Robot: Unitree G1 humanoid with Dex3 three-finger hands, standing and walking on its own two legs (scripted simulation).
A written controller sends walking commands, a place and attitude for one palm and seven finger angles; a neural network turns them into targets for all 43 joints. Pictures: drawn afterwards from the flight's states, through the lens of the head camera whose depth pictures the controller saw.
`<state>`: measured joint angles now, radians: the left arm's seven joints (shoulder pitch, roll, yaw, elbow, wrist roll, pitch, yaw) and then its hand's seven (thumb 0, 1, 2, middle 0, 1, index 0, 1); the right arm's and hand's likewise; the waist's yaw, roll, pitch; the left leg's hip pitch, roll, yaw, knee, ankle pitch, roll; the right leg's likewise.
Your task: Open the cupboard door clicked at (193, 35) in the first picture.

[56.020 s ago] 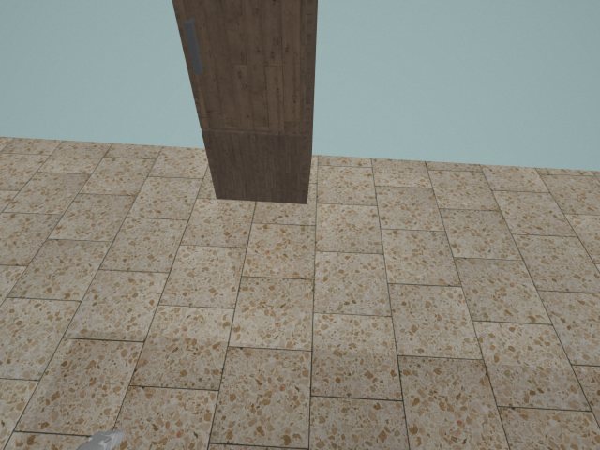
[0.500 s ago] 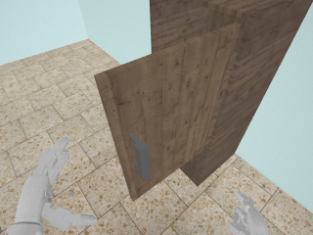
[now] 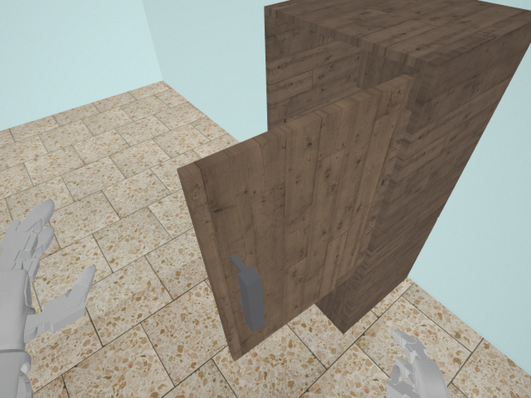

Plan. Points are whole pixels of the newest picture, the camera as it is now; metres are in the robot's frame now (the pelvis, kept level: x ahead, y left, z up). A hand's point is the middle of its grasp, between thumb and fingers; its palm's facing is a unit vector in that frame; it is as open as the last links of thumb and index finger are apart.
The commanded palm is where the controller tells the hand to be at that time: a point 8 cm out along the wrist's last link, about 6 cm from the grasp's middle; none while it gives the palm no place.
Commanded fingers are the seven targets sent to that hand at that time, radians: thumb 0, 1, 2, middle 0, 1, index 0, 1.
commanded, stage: draw the hand back to the body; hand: left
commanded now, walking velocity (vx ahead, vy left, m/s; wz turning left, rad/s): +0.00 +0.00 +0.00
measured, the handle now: (245, 292) +0.29 +0.08 -0.02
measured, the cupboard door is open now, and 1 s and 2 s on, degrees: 88 88 88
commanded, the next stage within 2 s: step back with the hand held close in 0.44 s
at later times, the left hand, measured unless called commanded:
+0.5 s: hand (66, 298) +0.17 +0.24 +0.16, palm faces +0.46 -0.79 -0.41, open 7.4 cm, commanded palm +0.12 +0.28 +0.17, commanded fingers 0.00 0.90 0.90 -0.20 -0.30 -0.20 -0.30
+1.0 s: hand (44, 323) +0.14 +0.26 +0.15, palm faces +0.34 -0.79 -0.52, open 7.4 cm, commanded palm +0.08 +0.30 +0.18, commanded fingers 0.00 0.90 0.90 -0.20 -0.30 -0.20 -0.30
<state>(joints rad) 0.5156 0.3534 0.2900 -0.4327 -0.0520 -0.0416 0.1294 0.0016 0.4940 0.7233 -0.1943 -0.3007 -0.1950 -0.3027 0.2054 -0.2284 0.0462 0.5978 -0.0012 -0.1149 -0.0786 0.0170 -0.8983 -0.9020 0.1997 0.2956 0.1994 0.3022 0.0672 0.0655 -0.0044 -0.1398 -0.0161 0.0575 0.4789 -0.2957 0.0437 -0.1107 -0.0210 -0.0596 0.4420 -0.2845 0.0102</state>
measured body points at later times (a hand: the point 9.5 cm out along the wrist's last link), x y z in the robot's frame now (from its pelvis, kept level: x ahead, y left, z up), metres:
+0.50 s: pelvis -0.01 -0.02 +0.01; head -0.04 -0.05 +0.45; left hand +0.14 +0.28 +0.19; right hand +0.17 -0.24 -0.08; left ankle -0.02 +0.08 -0.74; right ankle -0.03 -0.13 -0.74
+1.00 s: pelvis -0.06 +0.00 +0.00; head -0.04 +0.01 +0.45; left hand +0.12 +0.30 +0.18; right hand +0.11 -0.25 -0.08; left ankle -0.02 +0.08 -0.74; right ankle -0.03 -0.13 -0.74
